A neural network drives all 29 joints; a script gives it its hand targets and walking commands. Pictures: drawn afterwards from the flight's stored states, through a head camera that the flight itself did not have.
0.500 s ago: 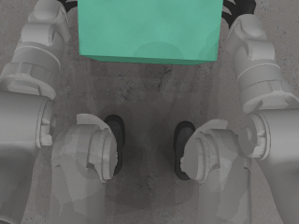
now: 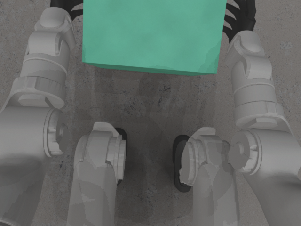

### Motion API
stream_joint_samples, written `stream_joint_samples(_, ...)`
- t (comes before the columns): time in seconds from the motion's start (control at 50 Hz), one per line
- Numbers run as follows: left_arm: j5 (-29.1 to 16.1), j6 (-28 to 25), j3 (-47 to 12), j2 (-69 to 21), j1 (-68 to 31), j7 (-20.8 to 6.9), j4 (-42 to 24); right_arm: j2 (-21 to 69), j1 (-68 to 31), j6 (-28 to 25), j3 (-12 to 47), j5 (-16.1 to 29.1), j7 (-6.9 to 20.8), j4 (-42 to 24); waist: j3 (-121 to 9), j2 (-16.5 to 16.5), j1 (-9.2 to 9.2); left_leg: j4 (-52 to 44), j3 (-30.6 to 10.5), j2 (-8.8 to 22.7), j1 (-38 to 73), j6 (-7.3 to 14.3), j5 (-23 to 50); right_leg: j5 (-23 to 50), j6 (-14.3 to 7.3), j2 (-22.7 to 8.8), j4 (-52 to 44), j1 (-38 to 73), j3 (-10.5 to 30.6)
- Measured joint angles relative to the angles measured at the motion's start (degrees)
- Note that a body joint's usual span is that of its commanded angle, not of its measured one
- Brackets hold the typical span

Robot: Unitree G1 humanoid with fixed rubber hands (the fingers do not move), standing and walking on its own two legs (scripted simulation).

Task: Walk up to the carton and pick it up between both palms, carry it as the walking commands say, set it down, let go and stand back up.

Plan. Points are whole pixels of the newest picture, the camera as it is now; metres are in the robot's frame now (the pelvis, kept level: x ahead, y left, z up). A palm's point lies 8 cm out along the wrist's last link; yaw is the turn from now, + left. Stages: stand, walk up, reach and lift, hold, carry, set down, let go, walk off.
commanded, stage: reach and lift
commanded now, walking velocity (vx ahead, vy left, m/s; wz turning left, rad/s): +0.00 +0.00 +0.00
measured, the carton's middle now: (151, 39) +0.53 +0.03 -0.21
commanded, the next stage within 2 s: none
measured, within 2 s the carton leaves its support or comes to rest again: neither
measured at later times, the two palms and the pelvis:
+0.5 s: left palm (47, 2) +0.52 +0.22 -0.06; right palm (260, 26) +0.52 -0.15 -0.05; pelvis +0.00 +0.00 +0.05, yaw +0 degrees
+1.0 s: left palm out of the picture +0.51 +0.21 +0.02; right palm (297, 15) +0.51 -0.15 +0.02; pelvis +0.01 +0.00 +0.10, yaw +0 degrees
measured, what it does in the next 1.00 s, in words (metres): rises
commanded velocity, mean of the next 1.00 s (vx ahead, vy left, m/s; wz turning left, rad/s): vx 0.00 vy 0.00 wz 0.00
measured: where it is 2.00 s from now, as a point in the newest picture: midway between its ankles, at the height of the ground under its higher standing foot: (149, 169)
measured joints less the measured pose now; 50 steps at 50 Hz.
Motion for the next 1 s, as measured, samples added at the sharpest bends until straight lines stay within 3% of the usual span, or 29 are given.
stream_joint_samples(0.14, 3.4, 1.7, 3.1, -1.8, 2.4, -0.6, -3.3, 1.4, 2.0, 1.3, -2.3, -2.4, 1.2, -2.4, -3.7, -0.2, -0.16, -2.3, -0.2, -0.3, 0.0, -0.2, -0.2, 0.0, 0.1, 0.4, -2.4, 0.0, 0.2)
stream_joint_samples(0.48, 6.9, 4.9, 7.1, -6.0, 8.6, 0.5, -10.5, 4.9, 7.5, 4.2, -5.3, -5.7, 2.1, -8.8, -11.0, -0.1, -0.4, -9.5, -0.5, -1.2, 2.6, -0.6, 0.9, 1.2, 0.4, 1.1, -9.5, 2.4, 1.0)
stream_joint_samples(0.76, 10.5, 7.1, 10.0, -8.2, 11.1, -1.7, -12.8, 6.8, 9.6, 6.4, -8.3, -9.3, 3.9, -10.8, -15.1, -0.2, -0.56, -16.2, -0.6, -1.7, 6.6, -0.6, 2.7, 3.0, 0.5, 1.3, -16.1, 6.2, 1.7)
stream_joint_samples(1.0, 11.8, 8.1, 10.9, -10.9, 14.7, 2.3, -15.1, 8.5, 12.7, 7.7, -8.8, -10.9, 5.2, -12.8, -18.2, 0.0, -0.89, -21.2, -1.1, -2.1, 10.9, -0.7, 3.1, 3.5, 0.4, 1.4, -21.3, 10.5, 2.0)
